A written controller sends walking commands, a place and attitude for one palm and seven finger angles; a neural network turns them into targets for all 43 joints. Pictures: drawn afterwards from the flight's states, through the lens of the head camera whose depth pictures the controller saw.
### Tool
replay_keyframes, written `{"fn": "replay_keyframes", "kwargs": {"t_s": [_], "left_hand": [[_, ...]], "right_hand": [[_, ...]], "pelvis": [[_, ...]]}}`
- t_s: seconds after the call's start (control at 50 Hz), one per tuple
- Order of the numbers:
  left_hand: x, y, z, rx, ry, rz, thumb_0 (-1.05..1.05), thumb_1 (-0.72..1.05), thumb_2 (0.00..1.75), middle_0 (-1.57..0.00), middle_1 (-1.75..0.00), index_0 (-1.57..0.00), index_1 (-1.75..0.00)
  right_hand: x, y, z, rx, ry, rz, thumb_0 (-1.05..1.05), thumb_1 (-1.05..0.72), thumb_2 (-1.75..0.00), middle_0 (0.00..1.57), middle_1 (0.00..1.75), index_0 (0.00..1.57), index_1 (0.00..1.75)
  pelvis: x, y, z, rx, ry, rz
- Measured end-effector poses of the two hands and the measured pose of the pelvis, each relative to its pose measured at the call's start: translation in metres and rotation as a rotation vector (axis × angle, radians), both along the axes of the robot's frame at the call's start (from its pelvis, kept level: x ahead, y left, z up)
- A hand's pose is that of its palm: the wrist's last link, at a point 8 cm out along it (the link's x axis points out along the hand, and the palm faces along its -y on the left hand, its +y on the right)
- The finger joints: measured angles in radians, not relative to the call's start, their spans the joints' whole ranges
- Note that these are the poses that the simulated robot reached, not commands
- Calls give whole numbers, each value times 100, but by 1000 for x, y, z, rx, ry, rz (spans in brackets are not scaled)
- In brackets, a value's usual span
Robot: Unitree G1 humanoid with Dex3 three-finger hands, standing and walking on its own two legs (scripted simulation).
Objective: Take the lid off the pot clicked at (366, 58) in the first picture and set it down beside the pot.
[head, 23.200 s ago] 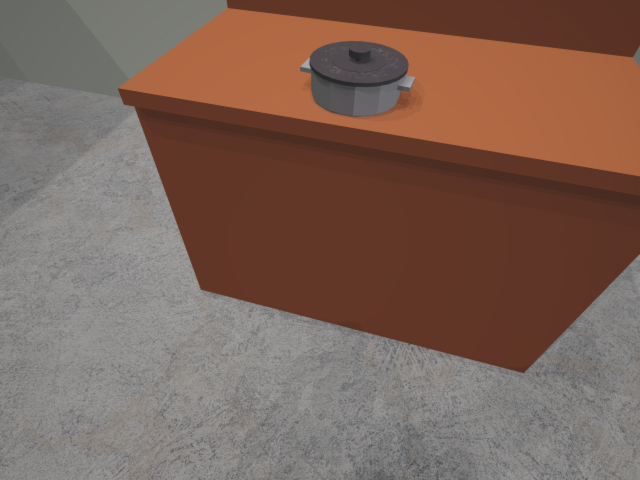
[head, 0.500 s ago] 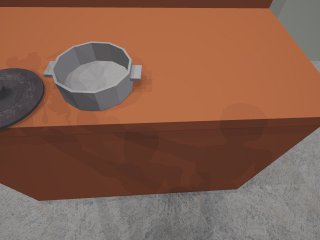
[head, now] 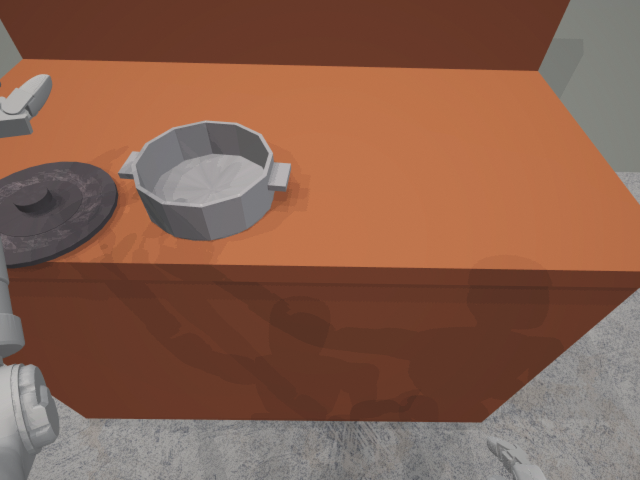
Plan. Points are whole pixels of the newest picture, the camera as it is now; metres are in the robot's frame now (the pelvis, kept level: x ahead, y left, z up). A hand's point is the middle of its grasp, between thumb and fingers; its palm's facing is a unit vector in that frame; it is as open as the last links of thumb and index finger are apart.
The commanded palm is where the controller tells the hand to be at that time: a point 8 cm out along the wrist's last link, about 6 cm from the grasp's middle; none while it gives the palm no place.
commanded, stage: draw the hand back to the body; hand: left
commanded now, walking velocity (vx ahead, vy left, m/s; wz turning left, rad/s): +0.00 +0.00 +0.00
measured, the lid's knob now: (32, 198) +0.46 +0.43 +0.09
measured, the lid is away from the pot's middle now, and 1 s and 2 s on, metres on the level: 0.24 0.24 0.24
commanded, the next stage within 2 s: step back with the hand held close in 1.40 s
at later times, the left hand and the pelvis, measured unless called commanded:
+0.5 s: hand out of the picture +0.30 +0.28 +0.29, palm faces +0.58 -0.79 -0.20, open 8.3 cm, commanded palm +0.24 +0.31 +0.29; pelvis +0.00 -0.02 +0.00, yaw +1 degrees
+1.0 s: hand out of the picture +0.21 +0.25 +0.28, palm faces +0.53 -0.81 -0.23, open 7.5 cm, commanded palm +0.15 +0.29 +0.28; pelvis -0.02 -0.01 +0.00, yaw +0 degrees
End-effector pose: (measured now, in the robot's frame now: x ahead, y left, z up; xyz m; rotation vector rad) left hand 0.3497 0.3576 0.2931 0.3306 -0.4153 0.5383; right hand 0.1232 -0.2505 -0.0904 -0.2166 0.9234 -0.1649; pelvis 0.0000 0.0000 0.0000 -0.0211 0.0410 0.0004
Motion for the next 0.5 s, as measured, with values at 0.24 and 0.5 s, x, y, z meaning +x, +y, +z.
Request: {"fn": "replay_keyframes", "kwargs": {"t_s": [0.24, 0.5], "left_hand": [[-48, -17, 0, 41, -45, 35, 1, 30, 86, -35, -53, -35, -53], [-99, -41, -2, 75, -97, 7, 1, 62, 88, -27, -40, -27, -40]], "right_hand": [[12, -19, -5, 3, -22, 10, 1, -90, -90, 20, 30, 20, 30], [42, 0, 5, 42, -148, 86, 1, -90, -90, 20, 30, 20, 30]], "pelvis": [[4, -15, 1, 12, -34, 4], [-5, -23, 2, 16, -79, 9]]}}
